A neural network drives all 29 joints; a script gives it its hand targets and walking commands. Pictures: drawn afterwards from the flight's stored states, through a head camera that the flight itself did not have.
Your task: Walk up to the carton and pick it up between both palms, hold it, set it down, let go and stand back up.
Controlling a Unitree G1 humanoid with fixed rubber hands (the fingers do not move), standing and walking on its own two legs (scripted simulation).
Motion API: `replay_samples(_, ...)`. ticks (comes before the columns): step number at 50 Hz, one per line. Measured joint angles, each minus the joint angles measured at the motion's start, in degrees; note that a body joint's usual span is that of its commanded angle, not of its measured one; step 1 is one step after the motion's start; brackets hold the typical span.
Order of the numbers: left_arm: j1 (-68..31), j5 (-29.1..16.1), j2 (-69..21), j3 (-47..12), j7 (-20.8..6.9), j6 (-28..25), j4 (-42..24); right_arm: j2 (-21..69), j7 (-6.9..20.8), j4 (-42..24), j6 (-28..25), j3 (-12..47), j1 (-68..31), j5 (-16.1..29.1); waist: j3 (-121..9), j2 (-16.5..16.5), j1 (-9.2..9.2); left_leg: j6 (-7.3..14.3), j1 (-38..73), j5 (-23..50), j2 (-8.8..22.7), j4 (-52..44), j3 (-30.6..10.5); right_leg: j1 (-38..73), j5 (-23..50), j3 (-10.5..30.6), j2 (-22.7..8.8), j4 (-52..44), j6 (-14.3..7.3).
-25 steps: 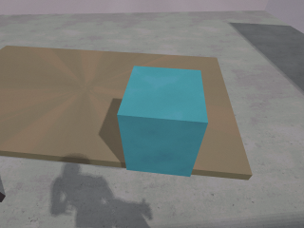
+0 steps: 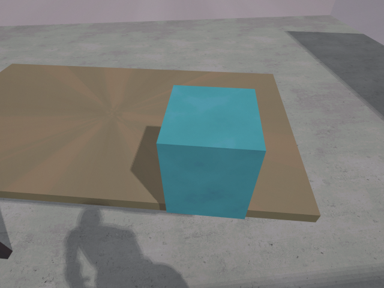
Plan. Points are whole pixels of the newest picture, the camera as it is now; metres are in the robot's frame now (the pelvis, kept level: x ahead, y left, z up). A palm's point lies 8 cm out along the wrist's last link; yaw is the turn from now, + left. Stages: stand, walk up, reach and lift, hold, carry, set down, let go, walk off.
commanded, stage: stand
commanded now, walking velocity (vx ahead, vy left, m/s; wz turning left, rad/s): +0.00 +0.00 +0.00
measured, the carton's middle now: (209, 152) +0.44 -0.02 +0.05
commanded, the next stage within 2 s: none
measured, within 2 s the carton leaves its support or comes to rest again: neither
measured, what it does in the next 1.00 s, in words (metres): stands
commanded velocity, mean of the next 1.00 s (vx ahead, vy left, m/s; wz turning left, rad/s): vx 0.00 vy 0.00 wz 0.00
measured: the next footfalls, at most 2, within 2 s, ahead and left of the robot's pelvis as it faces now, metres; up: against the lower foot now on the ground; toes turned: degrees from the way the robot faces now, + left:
none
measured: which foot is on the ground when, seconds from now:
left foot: down 0.00-1.00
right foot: down 0.00-1.00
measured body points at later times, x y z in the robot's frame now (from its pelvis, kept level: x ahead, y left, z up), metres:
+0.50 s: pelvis +0.01 -0.01 +0.00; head +0.00 -0.01 +0.45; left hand -0.03 +0.19 -0.16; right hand -0.03 -0.22 -0.16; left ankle +0.02 +0.11 -0.74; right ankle +0.02 -0.14 -0.74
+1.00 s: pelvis +0.00 +0.00 +0.00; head +0.00 +0.00 +0.45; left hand -0.05 +0.20 -0.16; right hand -0.04 -0.20 -0.16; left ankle +0.02 +0.11 -0.74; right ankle +0.02 -0.14 -0.74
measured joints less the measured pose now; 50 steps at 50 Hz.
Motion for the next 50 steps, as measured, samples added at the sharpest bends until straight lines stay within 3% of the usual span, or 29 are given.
replay_samples(14, -1.17, -0.3, -2.63, -0.63, 0.04, -0.07, 6.38, 0.91, -0.74, 3.65, -0.32, 0.39, 0.58, 0.43, 1.12, -0.32, -0.35, -0.9, 0.09, -0.09, 0.95, -0.1, -0.17, -0.08, -0.12, -0.12, 0.96, 0.06, -0.9)
replay_samples(50, -4.4, -0.76, -3.55, -1.24, 0.44, 0.81, 12.6, 3.24, -2.02, 6.99, -0.27, 1.97, 0.85, 0.75, 2.96, -0.24, -0.47, -0.53, 1.62, 0.07, 0.44, -0.71, -0.05, 1.57, 0.15, 0.04, 0.46, -0.73, -0.33)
